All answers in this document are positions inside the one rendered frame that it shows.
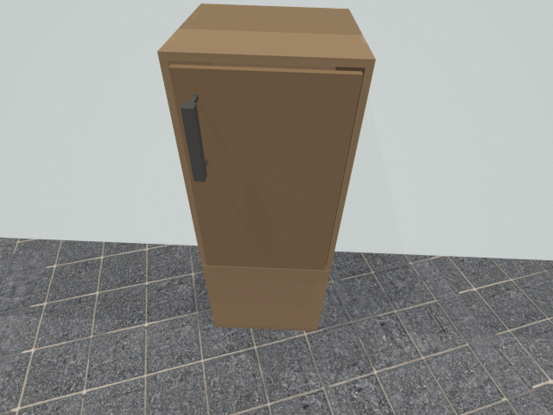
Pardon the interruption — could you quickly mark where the cupboard door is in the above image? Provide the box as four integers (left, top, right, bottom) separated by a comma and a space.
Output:
168, 64, 363, 270

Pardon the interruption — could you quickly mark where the handle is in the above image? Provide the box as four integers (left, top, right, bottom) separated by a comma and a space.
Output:
181, 94, 207, 182

